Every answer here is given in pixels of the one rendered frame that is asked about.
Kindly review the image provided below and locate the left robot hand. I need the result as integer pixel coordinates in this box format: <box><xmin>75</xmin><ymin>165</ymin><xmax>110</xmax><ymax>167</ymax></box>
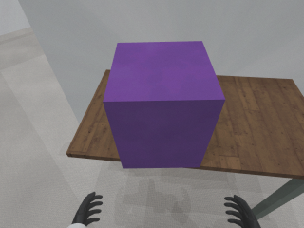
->
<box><xmin>71</xmin><ymin>192</ymin><xmax>103</xmax><ymax>226</ymax></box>

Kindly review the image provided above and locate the table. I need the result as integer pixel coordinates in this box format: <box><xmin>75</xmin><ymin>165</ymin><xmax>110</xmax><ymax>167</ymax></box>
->
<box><xmin>66</xmin><ymin>69</ymin><xmax>304</xmax><ymax>220</ymax></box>

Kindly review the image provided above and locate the carton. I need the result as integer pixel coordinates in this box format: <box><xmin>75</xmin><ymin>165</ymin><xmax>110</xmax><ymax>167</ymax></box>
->
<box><xmin>103</xmin><ymin>41</ymin><xmax>226</xmax><ymax>169</ymax></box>

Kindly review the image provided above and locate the right robot hand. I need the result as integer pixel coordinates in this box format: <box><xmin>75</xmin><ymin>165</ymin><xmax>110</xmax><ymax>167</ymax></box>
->
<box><xmin>224</xmin><ymin>195</ymin><xmax>261</xmax><ymax>228</ymax></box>

